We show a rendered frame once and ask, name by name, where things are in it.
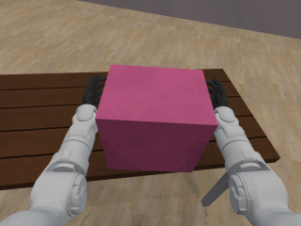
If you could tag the left robot upper arm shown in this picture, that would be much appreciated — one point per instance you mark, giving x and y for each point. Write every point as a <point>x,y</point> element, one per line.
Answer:
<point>57,197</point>

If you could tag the table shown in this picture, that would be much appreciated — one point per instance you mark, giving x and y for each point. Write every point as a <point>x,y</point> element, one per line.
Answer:
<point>36,111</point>

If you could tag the robot right forearm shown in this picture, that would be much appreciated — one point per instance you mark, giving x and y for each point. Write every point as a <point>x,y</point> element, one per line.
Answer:
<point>235,147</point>

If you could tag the robot left hand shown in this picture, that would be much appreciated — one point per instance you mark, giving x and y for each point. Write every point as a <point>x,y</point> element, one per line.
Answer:
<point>91,93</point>

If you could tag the right robot upper arm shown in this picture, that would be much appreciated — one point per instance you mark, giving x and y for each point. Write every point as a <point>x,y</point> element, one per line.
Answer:
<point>261,198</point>

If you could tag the robot left forearm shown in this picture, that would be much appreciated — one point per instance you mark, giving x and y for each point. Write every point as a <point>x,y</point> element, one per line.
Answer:
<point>77,145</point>

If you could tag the carton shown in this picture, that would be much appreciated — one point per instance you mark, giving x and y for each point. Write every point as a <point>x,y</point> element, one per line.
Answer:
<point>154,118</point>

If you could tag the robot right hand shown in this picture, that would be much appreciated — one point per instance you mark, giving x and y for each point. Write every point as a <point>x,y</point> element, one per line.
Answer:
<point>219,97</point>

